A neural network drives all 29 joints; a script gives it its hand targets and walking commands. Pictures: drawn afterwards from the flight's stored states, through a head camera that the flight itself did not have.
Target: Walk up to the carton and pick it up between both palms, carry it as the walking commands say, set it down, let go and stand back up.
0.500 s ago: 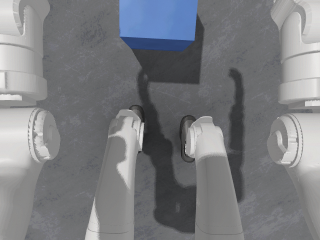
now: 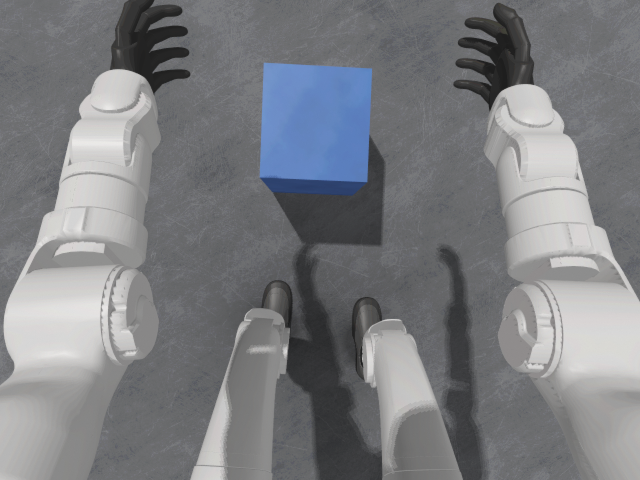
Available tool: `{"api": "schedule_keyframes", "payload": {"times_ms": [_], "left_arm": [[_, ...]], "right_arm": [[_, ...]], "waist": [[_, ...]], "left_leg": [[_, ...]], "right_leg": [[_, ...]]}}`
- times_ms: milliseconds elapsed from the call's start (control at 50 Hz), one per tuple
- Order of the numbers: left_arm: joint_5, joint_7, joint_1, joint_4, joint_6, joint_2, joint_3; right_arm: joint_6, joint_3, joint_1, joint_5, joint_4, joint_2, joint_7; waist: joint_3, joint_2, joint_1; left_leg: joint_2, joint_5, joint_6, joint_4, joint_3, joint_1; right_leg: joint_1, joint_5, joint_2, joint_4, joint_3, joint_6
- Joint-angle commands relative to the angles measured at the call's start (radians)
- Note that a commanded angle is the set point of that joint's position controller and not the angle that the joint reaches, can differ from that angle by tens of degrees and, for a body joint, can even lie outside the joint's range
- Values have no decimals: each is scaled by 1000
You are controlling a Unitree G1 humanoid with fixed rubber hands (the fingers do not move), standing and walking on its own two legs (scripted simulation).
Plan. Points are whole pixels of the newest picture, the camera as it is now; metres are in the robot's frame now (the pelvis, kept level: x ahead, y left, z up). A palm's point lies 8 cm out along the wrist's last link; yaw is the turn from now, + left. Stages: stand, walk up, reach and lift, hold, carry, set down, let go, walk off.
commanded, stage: let go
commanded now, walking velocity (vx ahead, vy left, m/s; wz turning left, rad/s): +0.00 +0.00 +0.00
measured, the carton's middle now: (314, 139) +0.57 +0.03 -0.55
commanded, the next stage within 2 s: stand in 1.20 s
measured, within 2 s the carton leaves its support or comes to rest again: neither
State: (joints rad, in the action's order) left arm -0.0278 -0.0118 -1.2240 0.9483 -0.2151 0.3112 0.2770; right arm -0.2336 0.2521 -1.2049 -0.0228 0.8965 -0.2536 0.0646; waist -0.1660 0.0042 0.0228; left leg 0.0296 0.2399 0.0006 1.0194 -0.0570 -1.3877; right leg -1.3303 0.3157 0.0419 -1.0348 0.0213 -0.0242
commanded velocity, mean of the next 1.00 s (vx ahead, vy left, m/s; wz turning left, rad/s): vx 0.00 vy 0.00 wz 0.00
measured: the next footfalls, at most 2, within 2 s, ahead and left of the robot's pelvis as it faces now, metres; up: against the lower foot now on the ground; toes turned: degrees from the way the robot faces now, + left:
none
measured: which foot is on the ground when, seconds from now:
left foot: down 0.00-1.00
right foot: down 0.00-1.00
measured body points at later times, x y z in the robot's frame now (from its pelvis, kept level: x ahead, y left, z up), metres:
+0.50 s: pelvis +0.08 -0.01 +0.08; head +0.25 -0.01 +0.49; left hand +0.38 +0.22 -0.02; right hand +0.40 -0.21 -0.03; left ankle +0.10 +0.11 -0.64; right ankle +0.07 -0.13 -0.64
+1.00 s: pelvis +0.09 -0.02 +0.10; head +0.10 -0.02 +0.55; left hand +0.25 +0.21 +0.03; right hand +0.27 -0.24 +0.03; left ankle +0.10 +0.11 -0.64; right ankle +0.07 -0.13 -0.64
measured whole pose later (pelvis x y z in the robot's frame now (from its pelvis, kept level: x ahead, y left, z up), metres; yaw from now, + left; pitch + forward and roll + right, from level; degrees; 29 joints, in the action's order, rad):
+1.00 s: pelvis +0.09 -0.02 +0.10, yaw +1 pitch -5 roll +1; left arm -0.01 0.09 0.24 0.41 -0.11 0.20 0.04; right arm -0.10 0.02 0.22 -0.01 0.43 -0.21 -0.08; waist -0.11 -0.02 0.00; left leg 0.02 0.23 0.02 0.45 -0.06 -0.14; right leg -0.09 0.30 0.03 -0.47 0.04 0.02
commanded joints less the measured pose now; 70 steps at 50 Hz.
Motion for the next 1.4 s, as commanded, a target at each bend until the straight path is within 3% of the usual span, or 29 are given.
{"api": "schedule_keyframes", "payload": {"times_ms": [0, 40, 80, 180, 220, 360, 460, 520, 540, 580, 740, 780, 860, 940, 1120, 1200, 1220, 1240, 1320, 1380], "left_arm": [[-64, 7, -65, -150, 40, 110, 18], [-89, 9, 32, -236, 50, 101, 14], [-85, 17, 150, -344, 58, 72, -16], [-40, 36, 359, -469, 84, 35, -45], [-21, 46, 448, -470, 98, 0, -63], [-22, 62, 822, -433, 162, -48, -98], [-30, 56, 1044, -479, 201, -56, -119], [-10, 59, 1135, -543, 219, -49, -140], [-14, 59, 1175, -556, 220, -41, -131], [-3, 61, 1199, -575, 223, -39, -149], [10, 73, 1411, -601, 205, -31, -191], [12, 76, 1416, -634, 196, -19, -202], [24, 93, 1400, -642, 149, -13, -205], [14, 102, 1391, -658, 110, 8, -195], [11, 88, 1423, -657, 76, -2, -213], [17, 63, 1428, -681, 58, -11, -228], [2, 22, 1434, -534, 112, 136, -182], [-4, 5, 1444, -517, 129, 149, -175], [-14, 5, 1448, -482, 175, 115, -192], [-18, 8, 1439, -445, 192, 116, -193]], "right_arm": [[51, 45, -60, -73, -177, -75, 5], [60, 45, 53, -104, -221, -67, 5], [69, 23, 156, -109, -303, -62, -5], [104, -39, 342, -42, -429, -44, -30], [118, -62, 421, -28, -428, -25, -45], [181, -70, 788, -50, -384, 4, -75], [219, -96, 1014, -45, -427, 2, -80], [234, -110, 1115, -18, -489, 2, -79], [239, -120, 1143, -8, -507, 0, -82], [245, -145, 1170, 7, -524, 1, -88], [230, -187, 1361, 8, -550, -22, -112], [224, -199, 1371, 20, -580, -23, -121], [180, -206, 1355, 17, -575, -29, -137], [149, -217, 1345, 15, -576, -23, -142], [115, -168, 1361, -19, -572, -43, -137], [129, -183, 1378, 9, -560, -53, -127], [165, -154, 1372, -2, -414, -159, -87], [178, -144, 1378, -10, -402, -168, -76], [225, -137, 1385, -13, -362, -170, -62], [235, -146, 1373, -10, -331, -157, -68]], "waist": [[1248, 50, -17], [1225, 62, -10], [1272, 60, -7], [1169, 23, 13], [1116, 2, 4], [957, 12, 6], [832, -10, -3], [751, -21, -26], [719, -7, -12], [601, -17, -25], [295, -32, -19], [238, -27, -18], [115, -43, -31], [60, -59, -15], [74, -16, -14], [166, 13, -16], [279, -53, -1], [276, -54, 2], [249, 39, -17], [216, 23, -17]], "left_leg": [[20, -342, 25, -88, 45, 841], [15, -351, 28, -124, 39, 889], [13, -443, 26, -144, 26, 989], [4, -528, 13, -212, 10, 1050], [-1, -566, 6, -229, 3, 1064], [-8, -717, 5, -283, -22, 1159], [0, -616, 13, -359, 4, 1166], [5, -542, 14, -414, 14, 1205], [10, -513, 18, -430, 20, 1225], [11, -433, 17, -473, 22, 1214], [15, -194, 20, -607, 52, 1288], [18, -167, 18, -621, 55, 1319], [32, -60, 25, -608, 73, 1372], [50, -55, 27, -576, 90, 1453], [13, -125, 29, -608, 75, 1418], [7, -240, 42, -597, 49, 1422], [-73, -252, 35, -553, 4, 1251], [-64, -206, 32, -566, -2, 1224], [-81, -172, 2, -562, -25, 1247], [-88, -212, -6, -560, -37, 1208]], "right_leg": [[365, -216, 39, 135, -56, -30], [399, -221, 41, 167, -50, -27], [447, -271, 49, 191, -42, -19], [501, -309, 40, 270, -20, -8], [522, -329, 40, 288, -18, -7], [569, -405, 26, 365, -4, -4], [758, -446, 15, 433, -3, -8], [875, -443, 12, 483, 1, -11], [911, -427, 7, 503, 3, -9], [927, -386, -2, 542, 7, -6], [1082, -209, -27, 678, 3, 11], [1088, -181, -30, 700, 1, 14], [1029, -8, -50, 742, 12, 34], [975, 46, -71, 769, 21, 42], [1100, -120, -18, 690, -11, 17], [1124, -231, 8, 638, -30, 14], [1177, -226, -61, 593, 9, -17], [1196, -195, -59, 586, 18, -15], [1124, -144, -78, 584, 52, 13], [1110, -167, -82, 576, 52, 18]]}}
